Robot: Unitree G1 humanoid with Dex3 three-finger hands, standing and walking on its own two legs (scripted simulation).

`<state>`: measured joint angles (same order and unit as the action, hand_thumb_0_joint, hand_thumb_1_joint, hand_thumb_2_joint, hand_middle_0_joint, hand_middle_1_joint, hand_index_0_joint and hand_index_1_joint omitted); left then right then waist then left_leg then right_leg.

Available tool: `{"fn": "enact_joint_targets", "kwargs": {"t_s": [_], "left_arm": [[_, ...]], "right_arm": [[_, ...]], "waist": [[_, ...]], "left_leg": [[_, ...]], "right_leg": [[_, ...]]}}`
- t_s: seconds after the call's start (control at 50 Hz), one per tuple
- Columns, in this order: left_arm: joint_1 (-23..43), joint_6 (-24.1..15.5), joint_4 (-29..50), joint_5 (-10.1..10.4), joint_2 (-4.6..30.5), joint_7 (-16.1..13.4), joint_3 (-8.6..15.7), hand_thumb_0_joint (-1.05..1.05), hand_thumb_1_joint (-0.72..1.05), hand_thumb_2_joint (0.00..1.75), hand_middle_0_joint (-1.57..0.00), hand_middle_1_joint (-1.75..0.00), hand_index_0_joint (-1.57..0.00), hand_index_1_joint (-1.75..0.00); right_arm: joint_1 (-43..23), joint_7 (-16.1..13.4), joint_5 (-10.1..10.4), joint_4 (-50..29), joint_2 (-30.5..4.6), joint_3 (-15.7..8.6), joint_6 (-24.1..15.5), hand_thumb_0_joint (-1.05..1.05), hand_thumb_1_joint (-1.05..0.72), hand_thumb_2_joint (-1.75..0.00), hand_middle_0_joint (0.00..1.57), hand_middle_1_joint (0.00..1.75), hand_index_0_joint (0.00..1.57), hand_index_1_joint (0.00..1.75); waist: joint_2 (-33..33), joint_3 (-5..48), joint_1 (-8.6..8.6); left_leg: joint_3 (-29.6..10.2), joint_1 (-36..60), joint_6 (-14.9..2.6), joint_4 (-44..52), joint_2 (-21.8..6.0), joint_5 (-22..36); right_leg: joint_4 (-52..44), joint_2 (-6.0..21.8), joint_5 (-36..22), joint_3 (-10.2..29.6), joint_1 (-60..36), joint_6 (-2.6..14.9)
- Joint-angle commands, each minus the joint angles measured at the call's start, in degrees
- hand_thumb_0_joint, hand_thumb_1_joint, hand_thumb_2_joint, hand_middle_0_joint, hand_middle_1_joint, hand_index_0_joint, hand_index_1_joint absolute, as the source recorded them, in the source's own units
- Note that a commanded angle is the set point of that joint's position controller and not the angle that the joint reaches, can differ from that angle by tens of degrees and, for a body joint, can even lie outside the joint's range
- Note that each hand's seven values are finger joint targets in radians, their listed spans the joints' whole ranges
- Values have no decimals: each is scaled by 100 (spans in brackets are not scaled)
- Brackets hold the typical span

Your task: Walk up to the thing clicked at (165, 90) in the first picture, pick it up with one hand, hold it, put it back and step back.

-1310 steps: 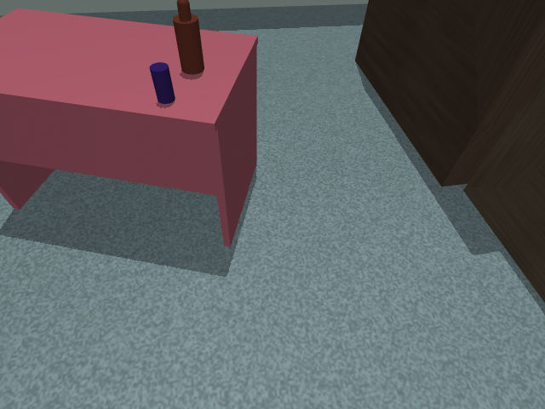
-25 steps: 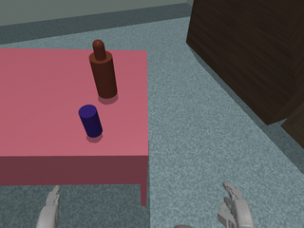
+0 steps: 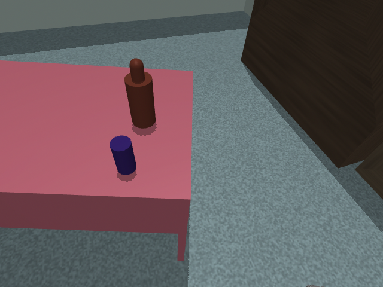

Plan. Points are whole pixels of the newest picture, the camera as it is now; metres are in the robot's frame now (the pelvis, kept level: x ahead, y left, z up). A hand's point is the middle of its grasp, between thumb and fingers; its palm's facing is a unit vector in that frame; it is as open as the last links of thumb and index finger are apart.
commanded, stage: stand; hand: left
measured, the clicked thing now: (123, 155) +0.44 +0.17 -0.03
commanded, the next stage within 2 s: none
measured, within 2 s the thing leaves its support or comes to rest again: neither
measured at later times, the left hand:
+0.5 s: hand out of the picture +0.05 +0.25 -0.13, palm faces +0.00 -0.94 -0.35, open 8.8 cm
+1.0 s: hand out of the picture +0.06 +0.25 -0.13, palm faces -0.01 -0.94 -0.33, open 7.4 cm
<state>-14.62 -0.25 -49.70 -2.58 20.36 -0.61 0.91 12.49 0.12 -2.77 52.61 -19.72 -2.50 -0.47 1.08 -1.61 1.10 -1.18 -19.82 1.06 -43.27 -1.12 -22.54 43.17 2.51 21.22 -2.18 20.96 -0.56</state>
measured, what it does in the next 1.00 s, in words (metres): stands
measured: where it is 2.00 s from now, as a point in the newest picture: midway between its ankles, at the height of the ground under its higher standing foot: outside the picture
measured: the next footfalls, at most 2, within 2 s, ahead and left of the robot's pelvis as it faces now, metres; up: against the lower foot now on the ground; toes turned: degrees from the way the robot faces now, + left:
none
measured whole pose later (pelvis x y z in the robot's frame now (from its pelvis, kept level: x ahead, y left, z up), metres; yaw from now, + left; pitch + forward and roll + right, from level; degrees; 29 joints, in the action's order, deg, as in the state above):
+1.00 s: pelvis +0.00 +0.00 +0.04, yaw +0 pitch -3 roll +0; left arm -5.9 -0.7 -67.6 -1.1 18.9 0.0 0.3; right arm 7.2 0.2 -1.3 65.9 -19.6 -0.4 -0.3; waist -0.2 -3.3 0.5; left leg -0.8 -6.2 1.1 -19.7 -1.0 -10.5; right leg 19.8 2.3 9.3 -2.4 7.4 -1.2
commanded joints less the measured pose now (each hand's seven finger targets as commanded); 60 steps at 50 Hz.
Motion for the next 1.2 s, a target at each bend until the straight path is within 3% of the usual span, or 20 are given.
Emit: {"fn": "enact_joint_targets", "kwargs": {"t_s": [0.0,0.04,0.06,0.14,0.22,0.32,0.36,0.4,0.5,0.66,0.82,0.98,1.18], "left_arm": [[382,-263,77,98,1034,-79,235,0,-56,5,-5,-5,-5,-5],[369,-228,-166,115,1037,-84,205,0,-40,21,-20,-21,-20,-21],[389,-228,-282,114,1057,-84,197,0,-32,29,-20,-29,-20,-29],[480,-196,-615,131,1070,-78,152,0,0,61,-20,-30,-20,-30],[609,-202,-897,156,1067,-71,127,0,32,90,-20,-30,-20,-30],[742,-206,-1150,151,1064,-54,110,0,72,90,-20,-30,-20,-30],[793,-221,-1208,157,1073,-47,101,0,88,90,-20,-30,-20,-30],[837,-237,-1258,144,1077,-50,103,0,90,90,-20,-30,-20,-30],[975,-205,-1382,158,1098,-52,121,0,90,90,-20,-30,-20,-30],[1045,-217,-1450,162,1101,-38,135,0,90,90,-20,-30,-20,-30],[1071,-187,-1489,171,1108,-21,144,0,90,90,-20,-30,-20,-30],[1063,-195,-1480,171,1078,-15,146,0,90,90,-20,-30,-20,-30],[1103,-182,-1420,185,1079,-14,150,0,90,90,-20,-30,-20,-30]], "right_arm": [[-225,-76,70,-169,-980,-173,-150,0,-90,-90,20,30,20,30],[-326,-82,67,-13,-1025,-148,-129,0,-90,-90,20,30,20,30],[-256,-83,86,69,-1007,-125,-130,0,-90,-90,20,30,20,30],[-365,-91,103,345,-1088,-87,-110,0,-90,-90,20,30,20,30],[-401,-92,124,536,-1070,-34,-134,0,-90,-90,20,30,20,30],[-473,-77,152,738,-1089,-39,-124,0,-90,-90,20,30,20,30],[-458,-65,159,799,-1060,-30,-124,0,-90,-90,20,30,20,30],[-542,-68,159,825,-1040,-27,-126,0,-90,-90,20,30,20,30],[-556,-66,155,926,-1059,-22,-83,0,-90,-90,20,30,20,30],[-645,-68,171,965,-1125,-15,-117,0,-90,-90,20,30,20,30],[-678,-76,176,1011,-1170,11,-99,0,-90,-90,20,30,20,30],[-758,-80,194,1014,-1192,20,-116,0,-90,-90,20,30,20,30],[-765,-83,185,1010,-1181,25,-113,0,-90,-90,20,30,20,30]], "waist": [[-221,396,-79],[-236,221,-25],[-162,241,-59],[-220,23,-38],[-199,-3,-42],[-142,-143,-44],[-98,-33,-61],[-59,36,-49],[-143,-118,-58],[-121,86,-47],[-199,50,-65],[-154,215,-62],[-93,187,-92]], "left_leg": [[-512,349,-440,1164,-306,1202],[-553,357,-417,1414,-347,982],[-545,409,-385,1480,-352,1107],[-607,486,-347,1946,-405,768],[-610,632,-300,2304,-458,1082],[-580,679,-262,2531,-449,872],[-553,760,-264,2543,-456,1000],[-543,879,-254,2553,-470,1197],[-489,797,-234,2671,-456,924],[-489,1026,-221,2735,-528,1440],[-451,989,-209,2800,-532,1282],[-432,1233,-223,2739,-605,1767],[-376,1235,-187,2770,-600,1835]], "right_leg": [[-1226,376,-1240,621,-547,391],[-1435,352,-1045,602,-599,354],[-1505,400,-1120,616,-741,353],[-1958,402,-801,623,-871,284],[-2136,414,-1025,565,-1165,218],[-2420,445,-706,567,-1214,173],[-2505,481,-834,581,-1327,156],[-2558,505,-984,568,-1369,137],[-2690,485,-714,556,-1336,106],[-2690,516,-1216,537,-1492,100],[-2752,514,-1209,541,-1538,88],[-2697,553,-1665,525,-1605,87],[-2718,538,-1743,504,-1597,66]]}}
